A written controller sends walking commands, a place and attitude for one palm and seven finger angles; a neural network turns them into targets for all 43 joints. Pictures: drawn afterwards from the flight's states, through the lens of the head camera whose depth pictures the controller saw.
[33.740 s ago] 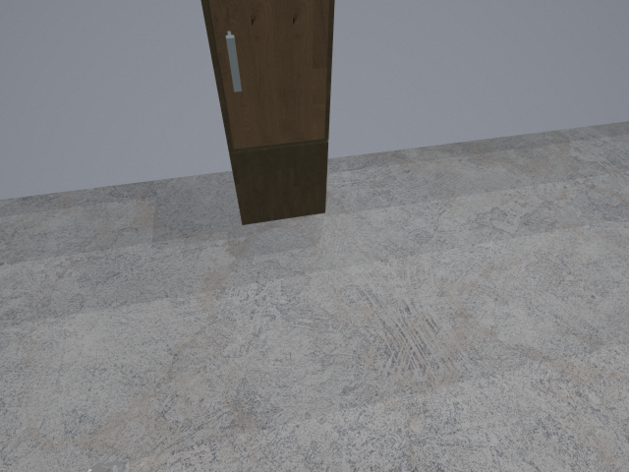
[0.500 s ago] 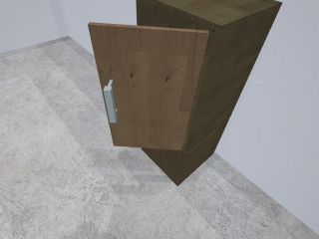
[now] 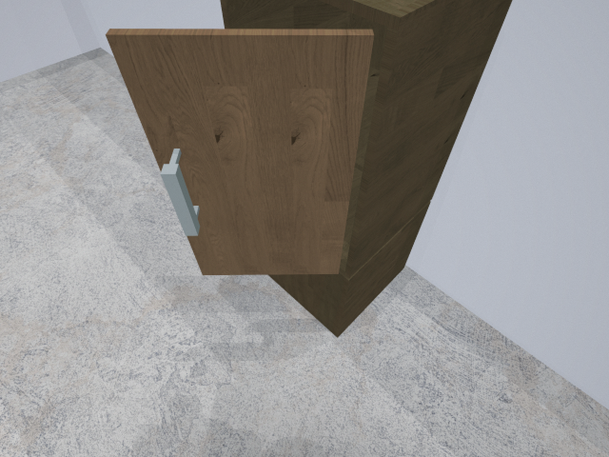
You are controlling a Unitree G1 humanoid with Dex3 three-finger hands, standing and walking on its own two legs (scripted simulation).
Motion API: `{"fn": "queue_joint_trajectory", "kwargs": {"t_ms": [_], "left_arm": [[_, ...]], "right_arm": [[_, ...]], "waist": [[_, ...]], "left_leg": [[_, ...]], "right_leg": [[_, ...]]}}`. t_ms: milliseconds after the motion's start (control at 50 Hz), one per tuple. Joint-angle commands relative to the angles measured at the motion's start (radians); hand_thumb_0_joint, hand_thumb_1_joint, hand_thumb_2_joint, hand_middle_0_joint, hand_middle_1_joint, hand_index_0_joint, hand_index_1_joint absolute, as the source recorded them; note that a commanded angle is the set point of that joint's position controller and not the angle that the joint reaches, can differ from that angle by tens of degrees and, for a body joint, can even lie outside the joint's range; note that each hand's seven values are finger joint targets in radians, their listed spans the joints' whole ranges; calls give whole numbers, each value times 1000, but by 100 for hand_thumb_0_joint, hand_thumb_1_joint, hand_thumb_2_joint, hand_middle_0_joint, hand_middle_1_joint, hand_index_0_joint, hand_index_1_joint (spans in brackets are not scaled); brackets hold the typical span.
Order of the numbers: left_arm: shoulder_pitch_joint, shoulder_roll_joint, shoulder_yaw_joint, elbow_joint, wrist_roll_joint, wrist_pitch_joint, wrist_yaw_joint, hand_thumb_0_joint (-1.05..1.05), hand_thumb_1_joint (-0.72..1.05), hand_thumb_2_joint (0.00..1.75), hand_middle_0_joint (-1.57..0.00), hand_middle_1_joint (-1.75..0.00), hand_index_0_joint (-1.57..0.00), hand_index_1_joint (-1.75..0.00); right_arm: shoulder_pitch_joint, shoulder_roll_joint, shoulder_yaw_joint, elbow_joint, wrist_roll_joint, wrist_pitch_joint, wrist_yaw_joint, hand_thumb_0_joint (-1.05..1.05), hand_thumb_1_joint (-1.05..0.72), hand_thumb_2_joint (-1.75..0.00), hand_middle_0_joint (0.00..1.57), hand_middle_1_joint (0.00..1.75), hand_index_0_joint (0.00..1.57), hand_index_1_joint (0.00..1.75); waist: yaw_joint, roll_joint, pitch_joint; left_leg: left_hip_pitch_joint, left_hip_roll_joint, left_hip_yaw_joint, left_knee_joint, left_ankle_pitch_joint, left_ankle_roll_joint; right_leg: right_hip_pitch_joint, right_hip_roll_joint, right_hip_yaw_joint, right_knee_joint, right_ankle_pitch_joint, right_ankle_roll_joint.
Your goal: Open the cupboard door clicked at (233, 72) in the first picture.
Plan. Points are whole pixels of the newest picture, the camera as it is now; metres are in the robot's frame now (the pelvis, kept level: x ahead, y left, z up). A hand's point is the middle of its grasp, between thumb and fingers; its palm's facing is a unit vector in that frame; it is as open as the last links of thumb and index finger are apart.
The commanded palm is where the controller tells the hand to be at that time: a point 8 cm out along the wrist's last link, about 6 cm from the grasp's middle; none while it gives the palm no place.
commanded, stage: come to a stop and stand still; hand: left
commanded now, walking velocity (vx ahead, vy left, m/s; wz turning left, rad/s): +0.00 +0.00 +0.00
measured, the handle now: (184, 193) +0.53 +0.24 -0.01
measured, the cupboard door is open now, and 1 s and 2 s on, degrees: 45 45 45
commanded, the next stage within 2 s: look again from close up in 0.54 s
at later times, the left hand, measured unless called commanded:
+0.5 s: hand out of the picture -0.02 +0.15 -0.16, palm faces +0.04 -0.98 -0.19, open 7.3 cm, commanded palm none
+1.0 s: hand out of the picture -0.02 +0.16 -0.16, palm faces +0.04 -0.97 -0.22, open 7.3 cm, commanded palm none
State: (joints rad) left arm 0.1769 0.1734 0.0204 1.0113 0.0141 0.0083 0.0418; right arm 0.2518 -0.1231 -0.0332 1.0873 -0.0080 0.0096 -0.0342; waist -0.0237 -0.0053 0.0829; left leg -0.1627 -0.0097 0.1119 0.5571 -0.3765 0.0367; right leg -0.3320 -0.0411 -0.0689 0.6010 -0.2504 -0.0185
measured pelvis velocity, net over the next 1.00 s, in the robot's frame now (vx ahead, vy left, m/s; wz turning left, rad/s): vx -0.03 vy -0.01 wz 0.01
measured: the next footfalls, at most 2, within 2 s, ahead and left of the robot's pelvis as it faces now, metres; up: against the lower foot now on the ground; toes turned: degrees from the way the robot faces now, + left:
none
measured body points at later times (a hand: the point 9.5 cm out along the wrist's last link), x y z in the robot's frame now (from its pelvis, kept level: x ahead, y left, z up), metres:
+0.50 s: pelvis +0.00 -0.02 +0.01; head +0.00 -0.03 +0.46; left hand -0.02 +0.20 -0.14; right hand -0.03 -0.23 -0.15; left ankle -0.05 +0.09 -0.73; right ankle +0.04 -0.11 -0.73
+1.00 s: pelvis -0.03 -0.01 +0.01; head -0.05 -0.03 +0.46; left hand -0.03 +0.21 -0.14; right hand -0.04 -0.21 -0.16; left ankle -0.05 +0.09 -0.73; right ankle +0.04 -0.11 -0.73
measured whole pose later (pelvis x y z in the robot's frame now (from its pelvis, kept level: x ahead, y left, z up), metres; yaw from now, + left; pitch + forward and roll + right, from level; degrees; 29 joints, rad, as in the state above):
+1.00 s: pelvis -0.03 -0.01 +0.01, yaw +0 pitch -3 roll +1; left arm 0.32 0.14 -0.01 1.10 0.02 -0.01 0.04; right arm 0.37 -0.12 0.00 1.06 -0.02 -0.01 -0.02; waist -0.01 0.02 -0.02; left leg -0.14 0.00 0.10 0.49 -0.30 0.02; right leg -0.30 -0.03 -0.08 0.51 -0.17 -0.03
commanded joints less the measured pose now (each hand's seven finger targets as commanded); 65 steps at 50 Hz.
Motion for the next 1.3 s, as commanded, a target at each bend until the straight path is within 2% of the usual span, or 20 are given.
{"fn": "queue_joint_trajectory", "kwargs": {"t_ms": [0,40,100,220,600,620,640,660,680,720,780,860,920,1160,1180,1200,1220,1240,1260,1280], "left_arm": [[43,63,12,-39,1,-3,-5,0,90,90,-20,-30,-20,-30],[71,59,7,-16,3,-8,-6,0,90,90,-20,-30,-20,-30],[82,66,6,-2,0,-15,-8,0,90,90,-20,-30,-20,-30],[98,75,-2,23,-1,-26,-11,0,90,90,-20,-30,-20,-30],[220,36,-16,93,-6,-42,-5,0,90,90,-20,-30,-20,-30],[281,70,-17,131,8,-61,35,0,90,90,-20,-30,-20,-30],[280,120,-14,133,-3,-66,30,0,90,90,-20,-30,-20,-30],[274,92,-12,111,-7,-61,27,0,90,90,-20,-30,-20,-30],[238,79,-16,101,-6,-52,21,0,90,90,-20,-30,-20,-30],[198,49,-20,93,-2,-41,7,0,90,90,-20,-30,-20,-30],[187,27,-22,87,2,-32,1,0,90,90,-20,-30,-20,-30],[196,35,-14,74,3,-29,-1,0,90,90,-20,-30,-20,-30],[197,39,-9,62,2,-33,-3,0,90,90,-20,-30,-20,-30],[195,39,-3,54,-1,-35,-5,0,90,90,-20,-30,-20,-30],[271,70,-13,83,4,-36,32,0,90,90,-20,-30,-20,-30],[-519,263,64,-1447,-224,-276,11,0,88,89,-20,-32,-20,-32],[-141,242,86,-1218,-146,-213,75,0,85,88,-20,-33,-20,-33],[137,41,-22,-1046,-156,-83,113,0,83,87,-21,-34,-21,-34],[177,-62,-75,-978,-183,-63,100,0,81,86,-21,-36,-21,-36],[116,-2,-47,-1056,-208,-119,89,0,78,85,-21,-37,-21,-37]], "right_arm": [[67,-90,1,-15,-10,-34,-4,0,-90,-90,20,30,20,30],[52,-93,3,-17,-9,-38,-4,0,-90,-90,20,30,20,30],[65,-95,9,-10,-9,-38,-2,0,-90,-90,20,30,20,30],[87,-97,21,9,-9,-33,4,0,-90,-90,20,30,20,30],[194,-52,41,65,-6,-32,-1,0,-90,-90,20,30,20,30],[48,-113,28,-5,-1,-52,8,0,-90,-90,20,30,20,30],[78,-80,34,-46,8,-47,5,0,-90,-90,20,30,20,30],[181,-42,28,-43,6,-48,0,0,-90,-90,20,30,20,30],[198,-48,25,-37,3,-48,-5,0,-90,-90,20,30,20,30],[188,-60,22,-32,-1,-34,-6,0,-90,-90,20,30,20,30],[181,-74,23,-44,-10,-31,2,0,-90,-90,20,30,20,30],[186,-82,20,-54,-13,-31,6,0,-90,-90,20,30,20,30],[193,-85,21,-51,-13,-34,7,0,-90,-90,20,30,20,30],[216,-79,30,-18,-13,-36,7,0,-90,-90,20,30,20,30],[72,-133,26,-75,-8,-41,17,0,-90,-90,20,30,20,30],[3,-308,16,-471,54,-211,-38,0,-90,-90,20,30,20,30],[-102,-242,41,-405,63,-304,-71,0,-90,-90,20,30,20,30],[-75,-190,25,-412,81,-343,-67,0,-90,-90,20,30,20,30],[-24,-199,30,-373,87,-361,-65,0,-90,-90,20,30,20,30],[-39,-240,20,-416,81,-387,-65,0,-90,-90,20,30,20,30]], "waist": [[36,83,-34],[43,38,-40],[36,33,-58],[30,-14,5],[26,-2,2],[64,85,20],[18,66,-35],[-9,73,-216],[-10,58,-239],[-3,-23,-86],[10,-13,76],[16,-4,76],[17,-44,60],[19,-20,44],[76,-21,83],[-74,176,-412],[19,236,-396],[-8,198,-199],[-21,70,-80],[-34,10,-17]], "left_leg": [[-82,175,-157,-235,371,23],[-75,165,-139,-233,350,17],[-61,143,-121,-244,236,2],[-72,123,-114,-282,95,-8],[-52,109,-93,-265,114,-14],[-105,124,-30,-77,167,-47],[-98,87,-45,-68,176,-51],[-31,82,-62,-94,92,-44],[-11,88,-69,-102,142,-37],[-65,102,-97,-139,95,-21],[-171,111,-134,-215,18,-2],[-205,97,-145,-247,-55,6],[-198,90,-141,-240,-35,8],[-199,90,-140,-252,-16,4],[-198,133,-61,-111,79,-24],[-4,14,-109,-213,102,-19],[-64,12,-86,-202,41,-14],[-192,25,-120,-219,-67,-40],[-235,11,-123,-191,-101,-35],[-275,-1,-147,-135,-127,-26]], "right_leg": [[121,-46,75,-91,187,-6],[156,-51,85,-124,198,-7],[176,-70,100,-173,212,-13],[156,-77,123,-267,95,-17],[163,-76,125,-316,59,-26],[161,-133,150,-196,555,4],[219,-171,144,-156,820,-30],[274,-180,163,-125,667,-59],[261,-151,136,-112,545,-65],[131,-108,133,-186,126,-50],[39,-66,125,-212,-85,-32],[54,-55,135,-215,-115,-27],[70,-63,142,-229,-112,-27],[103,-74,135,-242,-82,-28],[72,-99,113,-149,188,-16],[210,-7,86,-133,64,-1],[197,21,69,-72,-40,-45],[68,29,9,-86,-93,-27],[9,34,-14,-106,-120,-5],[-53,27,0,-115,-212,8]]}}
